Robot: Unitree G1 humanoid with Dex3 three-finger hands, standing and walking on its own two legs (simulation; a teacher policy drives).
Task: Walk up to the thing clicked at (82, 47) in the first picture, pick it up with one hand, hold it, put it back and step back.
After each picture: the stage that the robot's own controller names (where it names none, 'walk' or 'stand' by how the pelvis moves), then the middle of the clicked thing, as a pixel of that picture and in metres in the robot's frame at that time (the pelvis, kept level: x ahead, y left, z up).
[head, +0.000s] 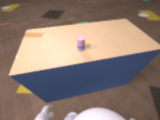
stand; (80, 43) +0.58 +0.12 +0.07
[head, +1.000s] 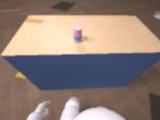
walk; (77, 34) +0.61 +0.15 +0.11
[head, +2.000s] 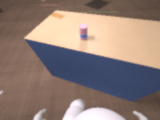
stand; (83, 32) +0.64 +0.16 +0.09
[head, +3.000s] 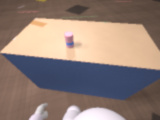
stand; (69, 40) +0.57 +0.21 +0.09
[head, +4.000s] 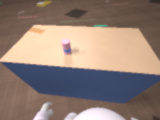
stand; (66, 47) +0.53 +0.23 +0.07
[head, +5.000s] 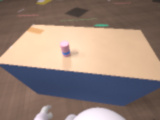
stand; (65, 49) +0.50 +0.23 +0.07
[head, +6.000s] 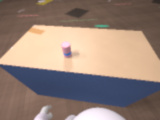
stand; (66, 50) +0.49 +0.22 +0.06
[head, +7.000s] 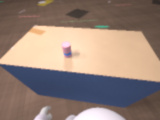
stand; (67, 50) +0.50 +0.22 +0.06
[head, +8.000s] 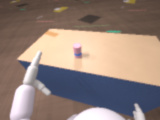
rise first; (77, 50) +0.51 +0.19 +0.07
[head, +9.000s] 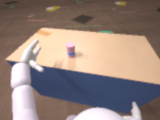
go down; (71, 50) +0.52 +0.20 +0.08
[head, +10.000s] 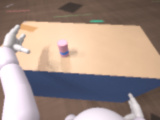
go down; (63, 48) +0.49 +0.19 +0.09
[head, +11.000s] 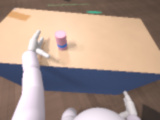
close in; (61, 41) +0.50 +0.19 +0.10
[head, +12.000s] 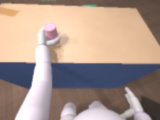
close; (52, 34) +0.53 +0.21 +0.12
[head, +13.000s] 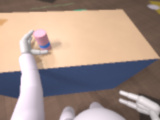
rise; (43, 41) +0.50 +0.23 +0.14
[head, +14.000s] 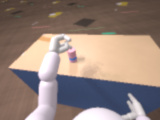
lift; (72, 55) +0.48 +0.19 +0.08
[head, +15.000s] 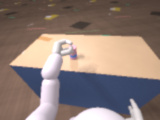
hold; (73, 52) +0.53 +0.19 +0.08
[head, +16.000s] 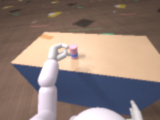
hold; (73, 52) +0.52 +0.19 +0.08
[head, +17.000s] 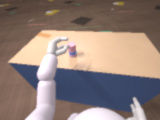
hold; (72, 49) +0.53 +0.19 +0.09
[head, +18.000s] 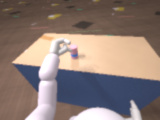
crouch; (74, 52) +0.54 +0.19 +0.08
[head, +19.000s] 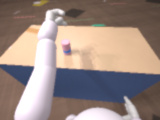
crouch; (66, 47) +0.53 +0.19 +0.07
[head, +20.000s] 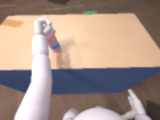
lower; (52, 42) +0.50 +0.21 +0.12
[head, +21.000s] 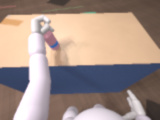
lower; (51, 41) +0.51 +0.22 +0.13
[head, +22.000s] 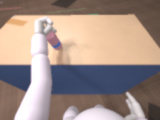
lower; (54, 41) +0.50 +0.22 +0.14
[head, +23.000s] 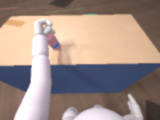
lower; (52, 41) +0.51 +0.23 +0.12
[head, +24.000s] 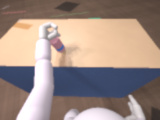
loosen; (57, 44) +0.49 +0.21 +0.13
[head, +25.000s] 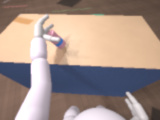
withdraw; (56, 39) +0.51 +0.23 +0.14
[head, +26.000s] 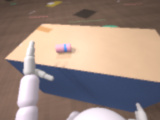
sink last; (63, 48) +0.51 +0.27 +0.08
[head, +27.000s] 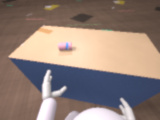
stand; (65, 46) +0.57 +0.28 +0.06
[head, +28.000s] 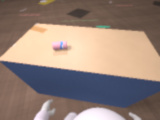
stand; (60, 45) +0.56 +0.29 +0.05
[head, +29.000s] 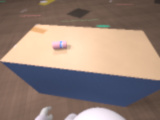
stand; (59, 45) +0.58 +0.30 +0.04
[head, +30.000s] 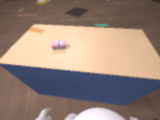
stand; (58, 44) +0.57 +0.31 +0.04
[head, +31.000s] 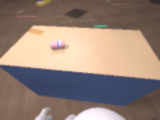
stand; (57, 44) +0.58 +0.32 +0.04
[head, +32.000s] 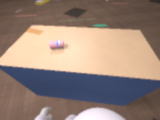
stand; (56, 44) +0.57 +0.33 +0.04
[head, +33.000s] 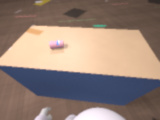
walk; (56, 44) +0.58 +0.33 +0.04
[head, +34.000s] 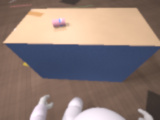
walk; (59, 22) +0.78 +0.34 +0.07
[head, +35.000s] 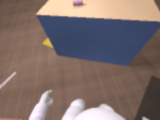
walk; (77, 2) +1.15 +0.25 +0.07
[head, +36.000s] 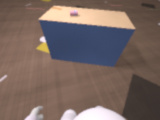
walk; (74, 13) +1.31 +0.29 +0.06
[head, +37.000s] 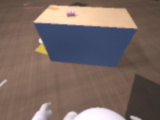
stand; (70, 13) +1.22 +0.34 +0.04
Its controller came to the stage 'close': yes
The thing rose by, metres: 0.01
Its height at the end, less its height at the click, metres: -0.02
